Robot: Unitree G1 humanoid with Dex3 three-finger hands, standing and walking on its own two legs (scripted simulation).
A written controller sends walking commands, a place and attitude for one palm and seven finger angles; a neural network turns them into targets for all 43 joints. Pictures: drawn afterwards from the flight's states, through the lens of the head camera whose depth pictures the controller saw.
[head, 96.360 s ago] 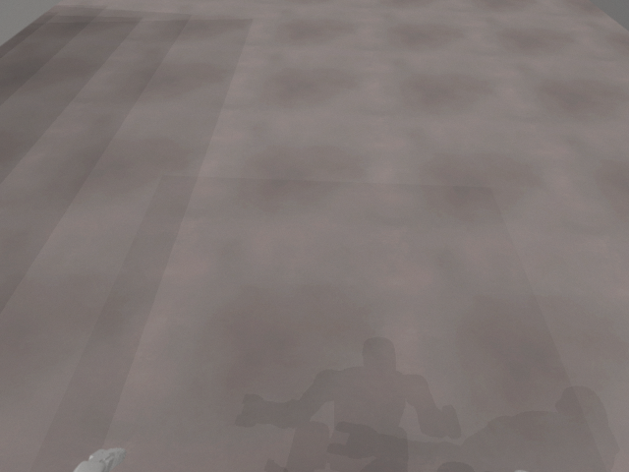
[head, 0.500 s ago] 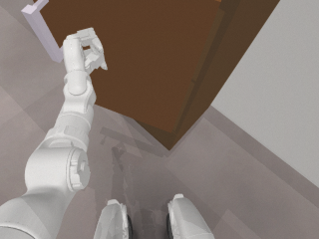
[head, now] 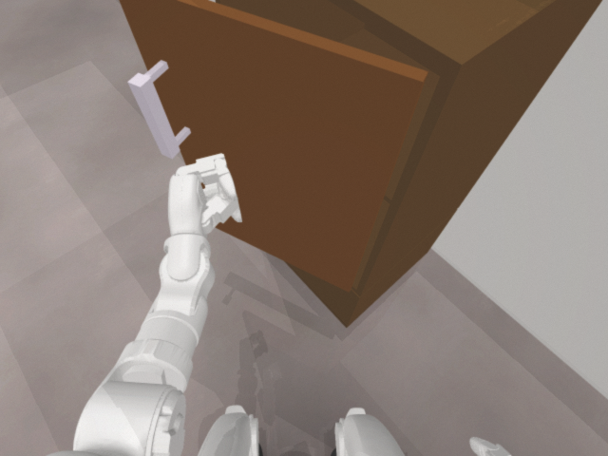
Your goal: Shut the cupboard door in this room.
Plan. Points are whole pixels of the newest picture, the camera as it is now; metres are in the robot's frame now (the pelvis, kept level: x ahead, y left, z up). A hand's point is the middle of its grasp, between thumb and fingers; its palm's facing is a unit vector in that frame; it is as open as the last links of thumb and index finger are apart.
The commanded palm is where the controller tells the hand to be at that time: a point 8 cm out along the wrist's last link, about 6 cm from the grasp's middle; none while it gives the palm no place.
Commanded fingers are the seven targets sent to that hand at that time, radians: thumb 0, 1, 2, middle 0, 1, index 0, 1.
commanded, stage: pull the fist back off the door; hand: left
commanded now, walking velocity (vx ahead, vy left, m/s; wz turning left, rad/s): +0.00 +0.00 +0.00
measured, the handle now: (165, 111) +0.61 +0.20 +0.05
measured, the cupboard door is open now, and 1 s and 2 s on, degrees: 21 21 21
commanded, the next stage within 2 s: draw the hand back to the body in 0.06 s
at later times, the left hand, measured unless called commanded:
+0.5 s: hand (184, 218) +0.37 +0.12 +0.11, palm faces +0.07 -1.00 -0.04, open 3.1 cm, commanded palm +0.33 +0.18 +0.11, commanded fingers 0.00 0.90 0.90 -1.30 -1.50 -1.30 -1.50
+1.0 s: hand (27, 279) +0.28 +0.22 +0.18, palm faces +0.23 -0.94 -0.27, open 3.5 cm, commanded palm +0.23 +0.26 +0.20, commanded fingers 0.00 0.90 0.90 -0.69 -0.84 -0.69 -0.84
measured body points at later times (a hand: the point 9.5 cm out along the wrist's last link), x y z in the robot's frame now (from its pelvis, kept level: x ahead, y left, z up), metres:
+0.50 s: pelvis +0.00 +0.00 +0.03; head +0.05 -0.02 +0.48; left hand +0.36 +0.18 +0.11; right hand +0.08 -0.24 -0.10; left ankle +0.02 +0.13 -0.66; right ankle -0.01 -0.11 -0.66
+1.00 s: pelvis +0.02 +0.02 +0.08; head +0.01 +0.00 +0.53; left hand +0.26 +0.26 +0.20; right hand +0.23 -0.19 +0.00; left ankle +0.02 +0.13 -0.66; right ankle -0.01 -0.11 -0.66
